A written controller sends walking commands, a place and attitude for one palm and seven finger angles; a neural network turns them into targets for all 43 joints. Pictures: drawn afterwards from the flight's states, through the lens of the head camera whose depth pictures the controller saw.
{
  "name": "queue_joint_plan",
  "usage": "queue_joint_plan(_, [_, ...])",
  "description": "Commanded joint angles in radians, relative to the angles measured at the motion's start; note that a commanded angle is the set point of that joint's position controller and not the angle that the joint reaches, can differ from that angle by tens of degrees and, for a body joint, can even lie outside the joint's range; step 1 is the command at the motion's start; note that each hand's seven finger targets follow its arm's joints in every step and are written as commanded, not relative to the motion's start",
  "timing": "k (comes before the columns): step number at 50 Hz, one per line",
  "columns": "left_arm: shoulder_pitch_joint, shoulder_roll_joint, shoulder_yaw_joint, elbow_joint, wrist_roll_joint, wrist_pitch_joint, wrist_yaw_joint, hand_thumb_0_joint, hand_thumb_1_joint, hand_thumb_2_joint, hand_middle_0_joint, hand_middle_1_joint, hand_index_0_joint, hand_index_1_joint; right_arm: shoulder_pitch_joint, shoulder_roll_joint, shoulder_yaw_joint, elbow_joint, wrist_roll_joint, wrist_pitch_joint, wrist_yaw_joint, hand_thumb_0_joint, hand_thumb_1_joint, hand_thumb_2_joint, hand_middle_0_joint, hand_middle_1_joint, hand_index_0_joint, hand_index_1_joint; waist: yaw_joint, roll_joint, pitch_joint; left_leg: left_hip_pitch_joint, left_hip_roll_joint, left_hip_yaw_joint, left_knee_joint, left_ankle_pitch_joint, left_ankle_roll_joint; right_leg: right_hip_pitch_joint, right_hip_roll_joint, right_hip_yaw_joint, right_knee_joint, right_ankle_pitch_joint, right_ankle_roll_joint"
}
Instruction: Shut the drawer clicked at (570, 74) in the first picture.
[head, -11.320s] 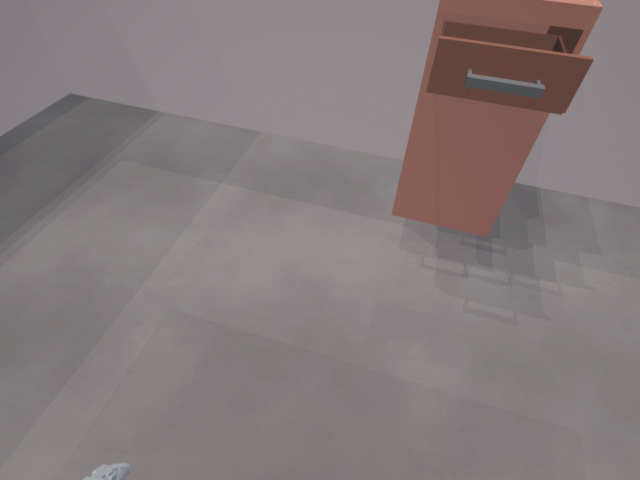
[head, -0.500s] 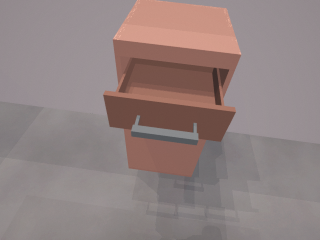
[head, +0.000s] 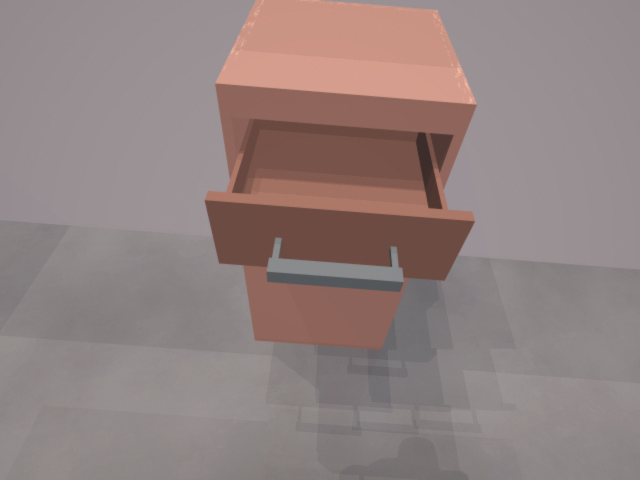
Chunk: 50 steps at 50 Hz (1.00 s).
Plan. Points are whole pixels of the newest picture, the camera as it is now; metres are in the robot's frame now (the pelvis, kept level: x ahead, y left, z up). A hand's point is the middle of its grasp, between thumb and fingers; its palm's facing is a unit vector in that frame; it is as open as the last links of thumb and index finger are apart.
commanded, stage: look again from close up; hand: left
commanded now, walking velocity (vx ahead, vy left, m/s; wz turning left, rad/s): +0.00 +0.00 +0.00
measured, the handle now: (335, 261) +0.42 +0.00 +0.01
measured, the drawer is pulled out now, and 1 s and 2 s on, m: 0.21 0.21 0.21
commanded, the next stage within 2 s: shuffle to correct the standing spot in 0.52 s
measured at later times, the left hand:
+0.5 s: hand out of the picture -0.02 +0.13 -0.18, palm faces +0.04 -0.99 -0.12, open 7.4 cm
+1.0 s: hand out of the picture +0.01 +0.11 -0.18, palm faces +0.00 -0.99 -0.17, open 7.4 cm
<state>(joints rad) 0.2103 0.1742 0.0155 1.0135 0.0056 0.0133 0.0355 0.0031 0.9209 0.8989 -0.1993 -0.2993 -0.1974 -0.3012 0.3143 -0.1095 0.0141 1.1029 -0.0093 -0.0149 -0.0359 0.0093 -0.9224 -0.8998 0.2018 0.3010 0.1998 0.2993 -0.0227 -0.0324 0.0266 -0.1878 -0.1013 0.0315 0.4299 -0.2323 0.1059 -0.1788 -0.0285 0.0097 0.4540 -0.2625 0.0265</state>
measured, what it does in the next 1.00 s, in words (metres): shifts its weight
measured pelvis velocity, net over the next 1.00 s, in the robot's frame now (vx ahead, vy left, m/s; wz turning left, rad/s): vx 0.02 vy -0.05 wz -0.02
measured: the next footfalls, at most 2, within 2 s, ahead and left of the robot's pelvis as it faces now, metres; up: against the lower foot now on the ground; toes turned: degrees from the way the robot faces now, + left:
left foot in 1.42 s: +0.07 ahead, -0.02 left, +0.00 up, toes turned +7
right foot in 1.80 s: +0.07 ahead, -0.34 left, +0.00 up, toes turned +1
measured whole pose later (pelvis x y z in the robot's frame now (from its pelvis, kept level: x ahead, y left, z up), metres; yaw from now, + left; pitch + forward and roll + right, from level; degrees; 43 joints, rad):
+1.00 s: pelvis +0.02 -0.05 +0.00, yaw -1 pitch +0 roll +2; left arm 0.31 0.15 0.02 1.08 0.02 0.04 0.02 0.00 0.91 0.90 -0.20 -0.30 -0.20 -0.30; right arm 0.32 -0.09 0.00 1.13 -0.02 -0.01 -0.07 0.00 -0.91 -0.90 0.20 0.30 0.20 0.30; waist -0.02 -0.04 0.05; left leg -0.19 -0.05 0.03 0.48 -0.29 0.04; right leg -0.24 -0.01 -0.02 0.59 -0.39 -0.02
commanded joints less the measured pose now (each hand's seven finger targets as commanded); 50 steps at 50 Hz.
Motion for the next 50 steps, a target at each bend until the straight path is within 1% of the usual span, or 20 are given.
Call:
queue_joint_plan(1, [0.101,0.05,0.002,-0.009,0.002,-0.009,0.007,0.0,0.9,0.9,-0.2,-0.3,-0.2,-0.3,0.035,-0.125,-0.022,-0.036,0.002,-0.015,-0.005,0.0,-0.9,-0.9,0.2,0.3,0.2,0.3,0.03,0.033,0.033,-0.039,0.198,-0.217,-0.154,0.096,-0.055,0.011,-0.054,0.05,-0.039,0.076,-0.064])
queue_joint_plan(3, [0.108,0.048,0.0,-0.007,0.001,-0.012,0.007,0.0,0.9,0.9,-0.2,-0.3,-0.2,-0.3,0.044,-0.126,-0.02,-0.033,0.003,-0.016,-0.005,0.0,-0.9,-0.9,0.2,0.3,0.2,0.3,0.028,0.039,0.018,-0.017,0.199,-0.21,-0.152,0.115,-0.056,0.012,-0.056,0.051,-0.044,0.082,-0.063])
queue_joint_plan(4, [0.105,0.045,0.001,-0.003,0.003,-0.01,0.008,0.0,0.9,0.9,-0.2,-0.3,-0.2,-0.3,0.044,-0.117,-0.02,-0.029,0.004,-0.016,-0.005,0.0,-0.9,-0.9,0.2,0.3,0.2,0.3,0.029,0.059,0.034,-0.018,0.198,-0.204,-0.16,0.117,-0.055,0.005,-0.053,0.046,-0.043,0.077,-0.061])
queue_joint_plan(6, [0.121,0.043,-0.002,0.004,0.002,-0.013,0.008,0.0,0.9,0.9,-0.2,-0.3,-0.2,-0.3,0.04,-0.117,-0.018,-0.026,0.004,-0.014,-0.005,0.0,-0.9,-0.9,0.2,0.3,0.2,0.3,0.029,0.053,0.042,-0.021,0.193,-0.198,-0.153,0.113,-0.052,0.004,-0.058,0.052,-0.056,0.087,-0.062])
queue_joint_plan(9, [0.137,0.044,-0.005,0.018,0.002,-0.019,0.008,0.0,0.9,0.9,-0.2,-0.3,-0.2,-0.3,0.045,-0.11,-0.015,-0.022,0.007,-0.016,-0.005,0.0,-0.9,-0.9,0.2,0.3,0.2,0.3,0.027,0.027,0.029,0.005,0.183,-0.171,-0.131,0.166,-0.048,0.014,-0.066,0.06,-0.065,0.137,-0.063])
queue_joint_plan(14, [0.156,0.039,-0.012,0.036,0.002,-0.021,0.009,0.0,0.9,0.9,-0.2,-0.3,-0.2,-0.3,0.043,-0.113,-0.012,-0.013,0.01,-0.014,-0.007,0.0,-0.9,-0.9,0.2,0.3,0.2,0.3,0.021,0.019,0.053,0.017,0.181,-0.16,-0.129,0.151,-0.048,-0.009,-0.066,0.066,-0.073,0.123,-0.063])
queue_joint_plan(17, [0.177,0.033,-0.016,0.051,0.001,-0.027,0.012,0.0,0.9,0.9,-0.2,-0.3,-0.2,-0.3,0.043,-0.114,-0.009,-0.007,0.01,-0.018,-0.009,0.0,-0.9,-0.9,0.2,0.3,0.2,0.3,0.022,0.014,0.023,0.043,0.178,-0.152,-0.106,0.217,-0.047,0.006,-0.074,0.069,-0.068,0.169,-0.064])
queue_joint_plan(20, [0.19,0.026,-0.019,0.064,0.001,-0.027,0.012,0.0,0.9,0.9,-0.2,-0.3,-0.2,-0.3,0.037,-0.114,-0.008,0.0,0.01,-0.019,-0.011,0.0,-0.9,-0.9,0.2,0.3,0.2,0.3,0.022,0.039,0.028,0.059,0.18,-0.146,-0.101,0.236,-0.046,-0.005,-0.072,0.069,-0.07,0.167,-0.063])
queue_joint_plan(24, [0.201,0.022,-0.02,0.076,0.002,-0.028,0.013,0.0,0.9,0.9,-0.2,-0.3,-0.2,-0.3,0.039,-0.108,-0.006,0.007,0.012,-0.02,-0.013,0.0,-0.9,-0.9,0.2,0.3,0.2,0.3,0.024,0.033,0.041,0.058,0.183,-0.144,-0.103,0.25,-0.044,-0.003,-0.071,0.065,-0.074,0.167,-0.063])
queue_joint_plan(29, [0.207,0.014,-0.022,0.085,0.002,-0.028,0.013,0.0,0.9,0.9,-0.2,-0.3,-0.2,-0.3,0.039,-0.102,-0.005,0.009,0.011,-0.019,-0.015,0.0,-0.9,-0.9,0.2,0.3,0.2,0.3,0.025,0.028,0.072,0.04,0.179,-0.148,-0.112,0.208,-0.044,-0.014,-0.069,0.069,-0.081,0.147,-0.066])
queue_joint_plan(32, [0.214,0.006,-0.025,0.091,0.002,-0.029,0.011,0.0,0.9,0.9,-0.2,-0.3,-0.2,-0.3,0.04,-0.099,-0.004,0.014,0.009,-0.021,-0.015,0.0,-0.9,-0.9,0.2,0.3,0.2,0.3,0.024,0.023,0.067,0.046,0.18,-0.153,-0.119,0.175,-0.044,-0.014,-0.064,0.067,-0.086,0.129,-0.064])
queue_joint_plan(36, [0.209,0.001,-0.019,0.094,0.002,-0.019,0.006,0.0,0.9,0.9,-0.2,-0.3,-0.2,-0.3,0.048,-0.107,-0.01,0.023,0.004,-0.021,-0.022,0.0,-0.9,-0.9,0.2,0.3,0.2,0.3,0.02,0.03,0.069,0.052,0.219,-0.182,-0.125,0.168,-0.035,-0.027,-0.043,0.038,-0.057,0.088,-0.055])
queue_joint_plan(38, [0.206,0.001,-0.016,0.091,0.003,-0.011,0.003,0.0,0.9,0.9,-0.2,-0.3,-0.2,-0.3,0.05,-0.118,-0.016,0.022,0.001,-0.015,-0.026,0.0,-0.9,-0.9,0.2,0.3,0.2,0.3,0.017,0.042,0.092,0.039,0.246,-0.218,-0.143,0.125,-0.024,-0.056,-0.029,0.027,-0.033,0.046,-0.053])
queue_joint_plan(41, [0.196,0.003,-0.005,0.076,0.01,0.001,-0.003,0.0,0.9,0.9,-0.2,-0.3,-0.2,-0.3,0.071,-0.133,-0.028,0.023,-0.004,-0.008,-0.036,0.0,-0.9,-0.9,0.2,0.3,0.2,0.3,0.014,0.09,0.105,0.046,0.302,-0.282,-0.154,0.15,0.011,-0.119,-0.01,0.001,0.036,-0.016,-0.051])
queue_joint_plan(42, [0.191,0.006,-0.002,0.07,0.011,0.004,-0.005,0.0,0.9,0.9,-0.2,-0.3,-0.2,-0.3,0.08,-0.139,-0.031,0.022,-0.006,-0.006,-0.04,0.0,-0.9,-0.9,0.2,0.3,0.2,0.3,0.012,0.095,0.088,0.057,0.318,-0.302,-0.144,0.181,0.027,-0.13,-0.007,-0.002,0.06,-0.035,-0.051])
queue_joint_plan(45, [0.177,0.008,0.008,0.047,0.013,0.014,-0.012,0.0,0.9,0.9,-0.2,-0.3,-0.2,-0.3,0.093,-0.151,-0.041,0.017,-0.012,0.0,-0.046,0.0,-0.9,-0.9,0.2,0.3,0.2,0.3,0.007,0.133,0.073,0.071,0.365,-0.334,-0.133,0.24,0.069,-0.186,-0.001,-0.009,0.157,-0.136,-0.052])
queue_joint_plan(46, [0.166,0.011,0.012,0.037,0.014,0.017,-0.013,0.0,0.9,0.9,-0.2,-0.3,-0.2,-0.3,0.098,-0.152,-0.045,0.014,-0.015,0.003,-0.046,0.0,-0.9,-0.9,0.2,0.3,0.2,0.3,0.003,0.129,0.072,0.06,0.375,-0.343,-0.128,0.244,0.08,-0.195,0.001,-0.01,0.189,-0.168,-0.053])
queue_joint_plan(48, [0.166,0.006,0.018,0.024,0.016,0.019,-0.017,0.0,0.9,0.9,-0.2,-0.3,-0.2,-0.3,0.089,-0.159,-0.051,0.009,-0.019,0.008,-0.044,0.0,-0.9,-0.9,0.2,0.3,0.2,0.3,0.011,0.128,0.057,0.028,0.373,-0.313,-0.098,0.273,0.079,-0.164,-0.003,-0.012,0.165,-0.156,-0.056])
queue_joint_plan(49, [0.182,0.005,0.02,0.024,0.016,0.018,-0.019,0.0,0.9,0.9,-0.2,-0.3,-0.2,-0.3,0.074,-0.158,-0.053,0.002,-0.018,0.009,-0.044,0.0,-0.9,-0.9,0.2,0.3,0.2,0.3,0.024,0.11,0.046,-0.01,0.357,-0.286,-0.074,0.267,0.063,-0.109,0.002,-0.016,0.111,-0.099,-0.059])
queue_joint_plan(50, [0.207,0.002,0.023,0.028,0.015,0.015,-0.021,0.0,0.9,0.9,-0.2,-0.3,-0.2,-0.3,0.053,-0.162,-0.055,-0.007,-0.017,0.01,-0.042,0.0,-0.9,-0.9,0.2,0.3,0.2,0.3,0.038,0.088,0.026,-0.059,0.321,-0.241,-0.035,0.222,0.03,-0.03,0.001,-0.009,0.025,-0.011,-0.061])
